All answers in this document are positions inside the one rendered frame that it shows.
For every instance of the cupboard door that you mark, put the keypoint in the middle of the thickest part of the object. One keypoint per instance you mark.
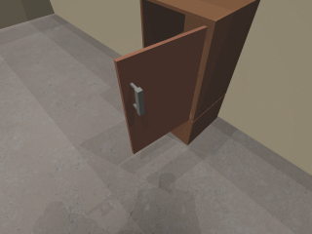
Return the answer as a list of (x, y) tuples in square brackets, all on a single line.
[(167, 72)]

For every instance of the handle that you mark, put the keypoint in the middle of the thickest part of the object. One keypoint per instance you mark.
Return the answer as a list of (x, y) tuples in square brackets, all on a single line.
[(139, 105)]

